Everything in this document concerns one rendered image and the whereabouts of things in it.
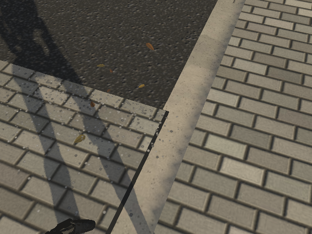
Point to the robot left hand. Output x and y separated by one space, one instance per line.
76 226

